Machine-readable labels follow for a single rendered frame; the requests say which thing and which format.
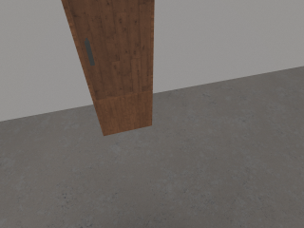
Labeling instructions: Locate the cupboard door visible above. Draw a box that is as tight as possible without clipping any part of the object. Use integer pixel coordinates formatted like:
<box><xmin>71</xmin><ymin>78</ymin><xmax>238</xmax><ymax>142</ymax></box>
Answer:
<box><xmin>66</xmin><ymin>0</ymin><xmax>151</xmax><ymax>101</ymax></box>

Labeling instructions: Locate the handle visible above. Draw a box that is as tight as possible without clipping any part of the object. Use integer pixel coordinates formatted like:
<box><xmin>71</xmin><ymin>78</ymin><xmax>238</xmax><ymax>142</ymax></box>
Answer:
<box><xmin>85</xmin><ymin>38</ymin><xmax>95</xmax><ymax>66</ymax></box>

